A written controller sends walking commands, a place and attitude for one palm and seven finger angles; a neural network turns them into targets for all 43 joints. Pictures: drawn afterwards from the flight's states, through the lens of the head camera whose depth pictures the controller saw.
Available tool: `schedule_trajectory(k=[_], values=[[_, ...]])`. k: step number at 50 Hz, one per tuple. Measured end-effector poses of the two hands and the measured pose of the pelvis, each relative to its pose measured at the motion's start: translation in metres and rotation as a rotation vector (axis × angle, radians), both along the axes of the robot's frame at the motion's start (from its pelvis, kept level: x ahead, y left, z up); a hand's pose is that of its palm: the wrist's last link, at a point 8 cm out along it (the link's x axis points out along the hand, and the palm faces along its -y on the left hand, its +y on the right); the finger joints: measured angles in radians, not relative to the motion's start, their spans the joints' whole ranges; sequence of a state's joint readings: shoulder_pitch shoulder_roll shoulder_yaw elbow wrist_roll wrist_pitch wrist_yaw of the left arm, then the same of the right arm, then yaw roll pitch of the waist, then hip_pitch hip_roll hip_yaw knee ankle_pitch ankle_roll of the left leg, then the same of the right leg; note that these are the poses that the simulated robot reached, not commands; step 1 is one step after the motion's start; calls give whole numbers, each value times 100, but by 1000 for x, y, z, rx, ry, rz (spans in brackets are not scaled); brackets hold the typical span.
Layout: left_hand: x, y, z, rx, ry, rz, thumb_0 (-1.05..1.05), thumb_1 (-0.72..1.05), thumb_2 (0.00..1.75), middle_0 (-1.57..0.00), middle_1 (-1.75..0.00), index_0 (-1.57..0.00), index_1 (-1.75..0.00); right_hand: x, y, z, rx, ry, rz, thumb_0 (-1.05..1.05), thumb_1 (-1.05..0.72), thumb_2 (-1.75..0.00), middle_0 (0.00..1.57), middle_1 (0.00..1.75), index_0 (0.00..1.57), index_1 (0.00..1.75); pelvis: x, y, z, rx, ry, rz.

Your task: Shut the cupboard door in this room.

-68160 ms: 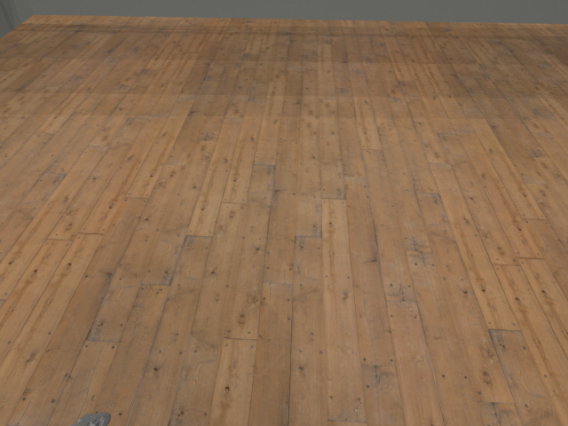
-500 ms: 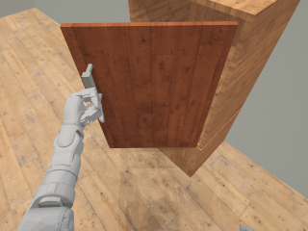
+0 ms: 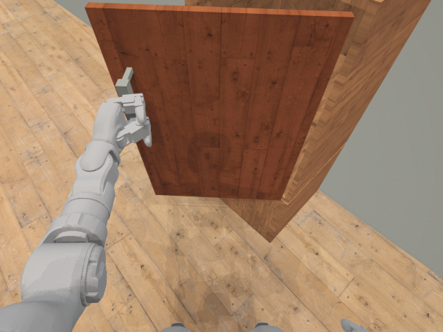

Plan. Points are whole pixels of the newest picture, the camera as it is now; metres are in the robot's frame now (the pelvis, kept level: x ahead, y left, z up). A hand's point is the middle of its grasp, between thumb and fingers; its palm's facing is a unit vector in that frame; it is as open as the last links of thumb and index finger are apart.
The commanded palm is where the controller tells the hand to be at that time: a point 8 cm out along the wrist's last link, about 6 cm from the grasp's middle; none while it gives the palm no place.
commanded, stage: push the door shut along its arc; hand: left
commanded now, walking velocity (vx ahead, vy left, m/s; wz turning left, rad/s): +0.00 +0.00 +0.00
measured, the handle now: (134, 103) +0.53 +0.17 +0.10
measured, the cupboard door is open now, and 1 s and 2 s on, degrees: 42 30 17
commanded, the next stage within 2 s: pull the fist back off the door in 1.40 s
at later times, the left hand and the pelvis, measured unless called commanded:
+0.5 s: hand (165, 102) +0.52 +0.10 +0.11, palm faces -0.23 -0.97 +0.00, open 3.1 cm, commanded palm +0.52 +0.16 +0.10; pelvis +0.00 +0.01 -0.01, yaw -1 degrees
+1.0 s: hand (183, 86) +0.56 +0.07 +0.12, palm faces -0.34 -0.94 -0.01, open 3.1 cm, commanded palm +0.57 +0.12 +0.10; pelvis +0.01 +0.00 -0.02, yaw -2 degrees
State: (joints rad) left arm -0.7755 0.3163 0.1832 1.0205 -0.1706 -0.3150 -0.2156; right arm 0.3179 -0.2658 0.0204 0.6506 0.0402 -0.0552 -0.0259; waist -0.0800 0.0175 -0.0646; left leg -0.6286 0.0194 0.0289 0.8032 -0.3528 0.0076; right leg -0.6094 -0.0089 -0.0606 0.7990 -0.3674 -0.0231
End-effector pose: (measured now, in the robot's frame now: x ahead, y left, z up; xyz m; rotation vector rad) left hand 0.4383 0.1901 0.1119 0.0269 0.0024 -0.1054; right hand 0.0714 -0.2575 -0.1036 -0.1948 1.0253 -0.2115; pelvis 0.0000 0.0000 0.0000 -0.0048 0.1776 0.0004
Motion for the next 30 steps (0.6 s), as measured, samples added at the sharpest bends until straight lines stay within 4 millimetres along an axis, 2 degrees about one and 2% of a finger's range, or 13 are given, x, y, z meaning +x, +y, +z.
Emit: schedule_trajectory(k=[9, 15, 22, 30], values=[[27, -10, -2, -10, 14, -45, 2, 90, 90, -130, -150, -130, -150, -49, -4, -8, -20, 129, -62, 1, -90, -90, 20, 30, 21, 30, -2, 4, -5, -5, 41, -6], [45, -16, -2, -14, 23, -72, 2, 90, 90, -130, -150, -130, -150, -74, -5, -9, -28, 187, -99, 1, -90, -90, 20, 30, 21, 30, -2, 5, -8, -8, 70, -13], [67, -24, -1, -7, 31, -115, 2, 90, 90, -130, -150, -130, -150, -92, -5, -9, -37, 232, -127, 1, -90, -90, 20, 30, 21, 30, -1, 5, -12, -13, 106, -16], [84, -34, 0, -11, 35, -151, 2, 90, 90, -129, -150, -130, -150, -98, -3, -10, -34, 260, -144, 1, -90, -90, 20, 30, 21, 30, 2, 5, -15, -15, 136, -22]])
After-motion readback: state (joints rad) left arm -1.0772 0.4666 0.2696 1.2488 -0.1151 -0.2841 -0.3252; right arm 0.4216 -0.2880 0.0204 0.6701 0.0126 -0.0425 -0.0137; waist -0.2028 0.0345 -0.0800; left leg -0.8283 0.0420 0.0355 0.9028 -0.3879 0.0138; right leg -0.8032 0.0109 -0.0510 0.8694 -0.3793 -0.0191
